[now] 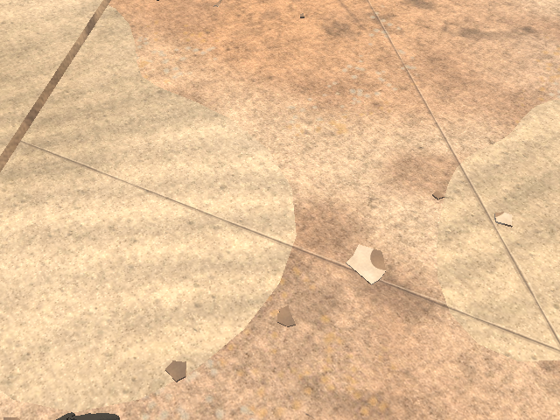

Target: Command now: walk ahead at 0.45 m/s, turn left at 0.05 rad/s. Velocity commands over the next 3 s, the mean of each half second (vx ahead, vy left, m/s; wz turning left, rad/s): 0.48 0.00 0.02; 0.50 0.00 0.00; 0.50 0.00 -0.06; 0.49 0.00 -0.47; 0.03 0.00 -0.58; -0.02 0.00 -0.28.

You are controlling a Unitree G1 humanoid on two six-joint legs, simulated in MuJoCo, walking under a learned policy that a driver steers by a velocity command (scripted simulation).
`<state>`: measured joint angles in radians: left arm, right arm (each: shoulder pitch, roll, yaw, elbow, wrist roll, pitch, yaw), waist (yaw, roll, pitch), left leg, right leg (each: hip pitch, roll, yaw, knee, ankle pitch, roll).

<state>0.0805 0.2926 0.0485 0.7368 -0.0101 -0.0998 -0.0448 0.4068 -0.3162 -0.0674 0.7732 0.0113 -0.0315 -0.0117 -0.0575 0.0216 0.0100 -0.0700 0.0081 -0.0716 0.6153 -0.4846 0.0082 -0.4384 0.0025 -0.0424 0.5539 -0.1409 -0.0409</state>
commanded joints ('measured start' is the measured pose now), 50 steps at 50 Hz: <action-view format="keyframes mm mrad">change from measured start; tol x32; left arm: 1 330 200 56 33 -7 -8 4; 50 47 122 25 -36 -1 5 3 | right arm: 1 -12 -108 -10 -113 20 -48 -2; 20 -442 -19 14 -219 7 -70 59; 26 49 -255 -67 -96 -16 -58 40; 50 -65 -160 -34 48 11 -21 4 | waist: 1 157 -233 -210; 20 137 -75 83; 26 -13 235 -401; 50 92 52 -34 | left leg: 1 -674 -29 -90 638 -72 12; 21 -568 44 65 -111 497 31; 24 -192 -30 128 -143 452 101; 26 499 362 -522 -154 265 330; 35 -117 208 -127 -478 517 256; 50 110 214 7 -218 802 135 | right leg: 1 710 -368 736 -304 -437 -231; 8 317 -219 275 -417 48 -195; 24 519 -198 74 -13 746 -85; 26 -105 46 55 650 -205 12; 28 -296 -14 173 787 -366 -3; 42 -147 -105 60 84 237 71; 50 68 -26 17 -81 71 -32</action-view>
